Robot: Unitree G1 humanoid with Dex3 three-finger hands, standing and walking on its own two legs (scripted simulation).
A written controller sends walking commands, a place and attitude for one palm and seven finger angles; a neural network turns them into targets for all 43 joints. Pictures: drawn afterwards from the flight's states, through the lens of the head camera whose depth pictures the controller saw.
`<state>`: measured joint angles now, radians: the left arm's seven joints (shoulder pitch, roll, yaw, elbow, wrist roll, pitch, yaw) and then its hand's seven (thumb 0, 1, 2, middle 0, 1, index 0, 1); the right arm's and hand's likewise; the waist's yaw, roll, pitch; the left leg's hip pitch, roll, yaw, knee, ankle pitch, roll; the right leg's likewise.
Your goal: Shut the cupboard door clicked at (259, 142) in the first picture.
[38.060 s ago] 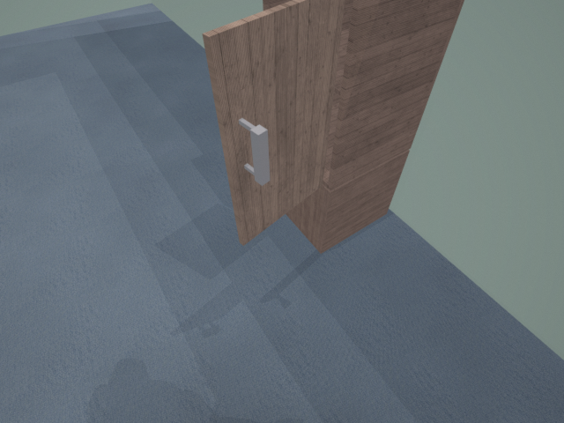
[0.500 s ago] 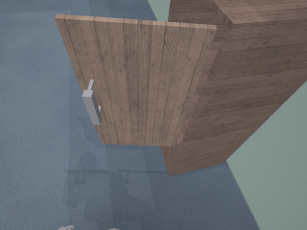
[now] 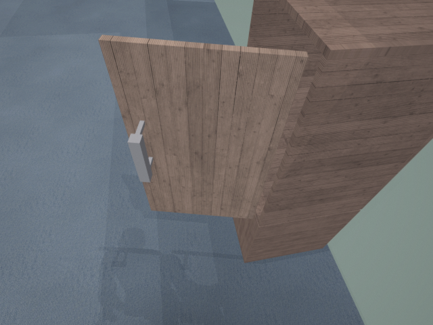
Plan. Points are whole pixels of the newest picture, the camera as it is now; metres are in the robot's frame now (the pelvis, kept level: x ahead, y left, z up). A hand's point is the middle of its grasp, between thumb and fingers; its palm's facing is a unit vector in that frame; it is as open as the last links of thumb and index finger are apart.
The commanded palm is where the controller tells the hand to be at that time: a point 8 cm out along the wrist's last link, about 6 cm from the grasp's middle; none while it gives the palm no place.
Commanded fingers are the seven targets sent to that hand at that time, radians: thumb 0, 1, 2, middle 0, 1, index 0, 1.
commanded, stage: come to a stop and stand still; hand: left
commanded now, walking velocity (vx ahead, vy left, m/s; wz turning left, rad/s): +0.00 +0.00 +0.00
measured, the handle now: (143, 152) +0.45 +0.22 +0.01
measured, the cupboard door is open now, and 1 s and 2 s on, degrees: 75 75 75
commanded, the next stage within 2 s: look again from close up in 0.36 s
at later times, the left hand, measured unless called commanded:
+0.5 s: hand out of the picture +0.03 +0.18 -0.16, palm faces -0.01 -0.97 -0.25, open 7.4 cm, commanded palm none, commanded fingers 0.00 0.90 0.90 -0.20 -0.30 -0.20 -0.30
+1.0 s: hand out of the picture +0.02 +0.15 -0.17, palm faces +0.00 -0.98 -0.18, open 7.4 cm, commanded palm none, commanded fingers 0.00 0.90 0.90 -0.20 -0.30 -0.20 -0.30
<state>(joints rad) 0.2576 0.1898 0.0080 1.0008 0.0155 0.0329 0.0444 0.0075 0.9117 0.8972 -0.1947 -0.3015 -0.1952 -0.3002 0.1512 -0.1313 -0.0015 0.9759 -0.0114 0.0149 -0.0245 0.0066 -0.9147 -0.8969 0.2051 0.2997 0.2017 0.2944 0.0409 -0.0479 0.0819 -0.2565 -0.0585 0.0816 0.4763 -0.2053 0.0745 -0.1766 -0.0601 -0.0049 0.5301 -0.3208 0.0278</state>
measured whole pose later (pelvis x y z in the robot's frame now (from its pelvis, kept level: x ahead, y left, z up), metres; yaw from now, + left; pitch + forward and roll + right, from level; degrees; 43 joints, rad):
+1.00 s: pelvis +0.02 -0.02 +0.01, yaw +0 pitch -1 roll +0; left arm 0.29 0.18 -0.03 1.09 0.01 -0.01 0.04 0.01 0.91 0.90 -0.20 -0.30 -0.20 -0.30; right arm 0.21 -0.17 0.02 1.12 -0.01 -0.01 -0.02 0.01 -0.91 -0.90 0.20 0.30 0.20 0.29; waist 0.01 -0.04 0.03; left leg -0.20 -0.01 0.06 0.44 -0.22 0.03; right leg -0.09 -0.01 -0.02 0.42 -0.31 0.00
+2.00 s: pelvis +0.00 -0.03 -0.08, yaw +2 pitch +14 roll -2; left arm 0.50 0.21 0.17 -0.13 -0.29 -0.39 -0.16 0.02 0.90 0.90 -0.86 -1.03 -0.86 -1.03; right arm 0.32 -0.21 -0.01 0.53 0.02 -0.19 -0.05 0.02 -0.91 -0.90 0.21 0.30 0.20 0.29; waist 0.01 0.03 -0.16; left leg -0.89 0.01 0.01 1.12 -0.48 0.03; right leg -0.79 0.02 -0.07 1.10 -0.55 -0.03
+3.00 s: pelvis +0.00 -0.03 -0.06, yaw +2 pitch +11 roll -2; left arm 0.36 0.25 0.16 -0.06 -0.31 -0.36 -0.22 0.02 0.90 0.90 -1.29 -1.50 -1.29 -1.50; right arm 0.28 -0.25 0.02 0.52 0.03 -0.19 -0.04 0.02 -0.91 -0.90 0.21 0.30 0.20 0.29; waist 0.00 0.04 -0.14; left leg -0.79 0.01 -0.01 1.05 -0.45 0.01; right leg -0.69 0.03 -0.09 1.02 -0.52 -0.04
